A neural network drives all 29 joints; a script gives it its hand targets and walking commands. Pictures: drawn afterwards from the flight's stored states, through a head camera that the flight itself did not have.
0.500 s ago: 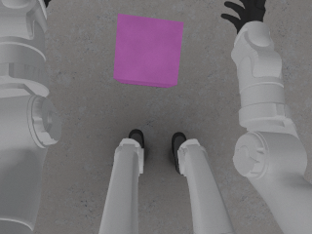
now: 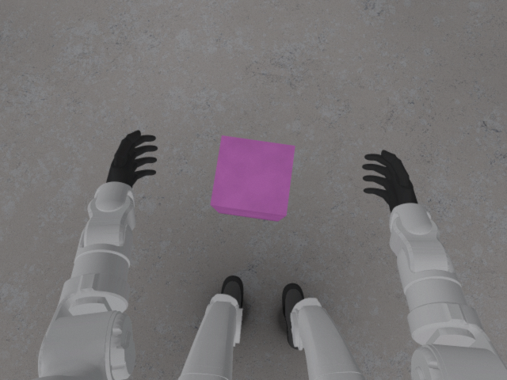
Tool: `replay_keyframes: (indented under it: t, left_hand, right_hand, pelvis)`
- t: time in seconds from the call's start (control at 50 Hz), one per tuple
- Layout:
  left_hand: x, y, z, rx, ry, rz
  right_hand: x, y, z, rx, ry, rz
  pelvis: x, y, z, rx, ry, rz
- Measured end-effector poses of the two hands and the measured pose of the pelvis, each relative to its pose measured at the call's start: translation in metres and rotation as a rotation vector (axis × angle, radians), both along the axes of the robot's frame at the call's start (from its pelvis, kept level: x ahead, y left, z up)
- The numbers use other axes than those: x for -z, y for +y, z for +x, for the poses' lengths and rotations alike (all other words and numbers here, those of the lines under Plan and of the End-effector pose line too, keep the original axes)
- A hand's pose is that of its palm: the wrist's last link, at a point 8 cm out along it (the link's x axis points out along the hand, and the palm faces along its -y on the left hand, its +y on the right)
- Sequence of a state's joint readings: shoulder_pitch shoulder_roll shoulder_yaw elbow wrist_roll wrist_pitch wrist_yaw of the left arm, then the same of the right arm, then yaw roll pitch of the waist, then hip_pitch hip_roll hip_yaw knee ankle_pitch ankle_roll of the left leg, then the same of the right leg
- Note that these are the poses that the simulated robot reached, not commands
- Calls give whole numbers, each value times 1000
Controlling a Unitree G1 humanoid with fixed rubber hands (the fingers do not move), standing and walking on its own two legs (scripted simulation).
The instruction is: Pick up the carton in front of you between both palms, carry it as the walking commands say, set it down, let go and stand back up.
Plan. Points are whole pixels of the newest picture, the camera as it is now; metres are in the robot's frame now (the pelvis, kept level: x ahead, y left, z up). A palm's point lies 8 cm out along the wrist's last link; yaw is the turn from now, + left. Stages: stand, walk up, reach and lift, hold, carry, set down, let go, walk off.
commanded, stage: let go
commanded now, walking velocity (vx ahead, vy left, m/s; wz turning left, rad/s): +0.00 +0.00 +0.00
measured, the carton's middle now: (252, 183) +0.48 +0.02 -0.59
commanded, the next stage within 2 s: stand in 0.98 s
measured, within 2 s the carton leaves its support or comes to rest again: neither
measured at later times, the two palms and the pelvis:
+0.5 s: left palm (101, 291) +0.24 +0.21 -0.02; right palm (492, 316) +0.21 -0.25 -0.01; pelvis +0.05 -0.02 +0.06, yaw -1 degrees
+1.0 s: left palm (92, 323) +0.21 +0.22 -0.01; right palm (498, 319) +0.21 -0.25 +0.00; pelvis +0.05 -0.02 +0.06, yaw -1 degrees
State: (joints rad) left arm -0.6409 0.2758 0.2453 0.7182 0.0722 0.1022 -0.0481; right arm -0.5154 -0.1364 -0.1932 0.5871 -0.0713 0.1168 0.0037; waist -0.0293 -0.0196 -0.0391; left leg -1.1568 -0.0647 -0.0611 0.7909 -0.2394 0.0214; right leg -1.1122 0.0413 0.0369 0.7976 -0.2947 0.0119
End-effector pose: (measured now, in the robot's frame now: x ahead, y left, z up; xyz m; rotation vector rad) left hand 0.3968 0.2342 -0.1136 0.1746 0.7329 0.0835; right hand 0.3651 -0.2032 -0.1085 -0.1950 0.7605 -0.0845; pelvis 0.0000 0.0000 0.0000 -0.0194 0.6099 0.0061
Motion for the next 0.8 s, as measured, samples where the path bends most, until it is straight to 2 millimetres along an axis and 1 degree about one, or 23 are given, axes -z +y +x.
replay_keyframes:
  t: [0.14, 0.3, 0.36, 0.42, 0.5, 0.6, 0.7, 0.8]
  left_hand:
    - [-31, -12, -42, 22, 8, -2]
    - [-61, -20, -97, 34, 31, 2]
    - [-72, -21, -117, 34, 33, 1]
    - [-83, -21, -135, 32, 35, -1]
    - [-93, -22, -156, 27, 41, -5]
    - [-101, -21, -176, 17, 54, -8]
    - [-105, -19, -186, 11, 65, -9]
    - [-106, -19, -187, 13, 70, -10]
  right_hand:
    - [-34, -23, -48, 14, 7, 17]
    - [-65, -40, -108, 36, 21, 26]
    - [-78, -45, -127, 39, 24, 23]
    - [-89, -48, -141, 40, 25, 22]
    - [-98, -51, -152, 33, 24, 24]
    - [-102, -49, -155, 16, 24, 30]
    - [-102, -45, -150, 0, 24, 32]
    - [-102, -44, -150, -3, 29, 28]
  pelvis:
    - [-19, -9, 15, 10, -118, 11]
    - [-40, -15, 32, 22, -294, 18]
    - [-47, -17, 38, 23, -363, 20]
    - [-52, -18, 45, 23, -430, 21]
    - [-58, -19, 51, 23, -511, 21]
    - [-60, -18, 54, 22, -592, 22]
    - [-60, -16, 53, 18, -649, 24]
    - [-59, -16, 51, 16, -682, 25]
